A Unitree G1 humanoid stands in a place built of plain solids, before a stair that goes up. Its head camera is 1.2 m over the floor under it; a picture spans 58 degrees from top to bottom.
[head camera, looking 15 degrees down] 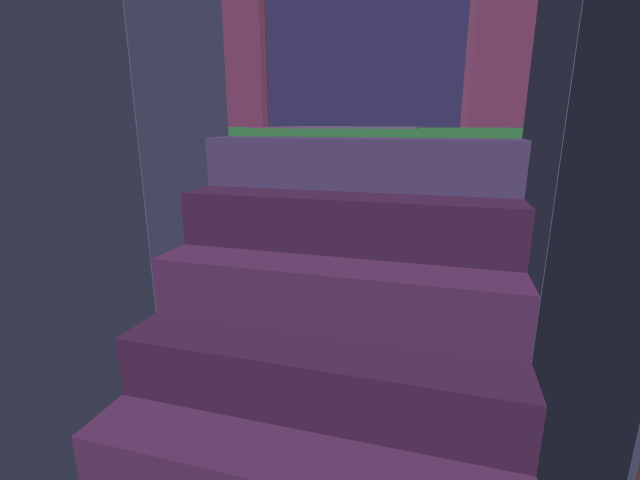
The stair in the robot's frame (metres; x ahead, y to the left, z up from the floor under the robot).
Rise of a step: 0.19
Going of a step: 0.20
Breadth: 1.20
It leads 16 degrees to the right of straight ahead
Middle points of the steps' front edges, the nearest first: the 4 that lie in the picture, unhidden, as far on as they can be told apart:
1.02 0.05 0.58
1.21 -0.01 0.77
1.40 -0.06 0.96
1.59 -0.11 1.15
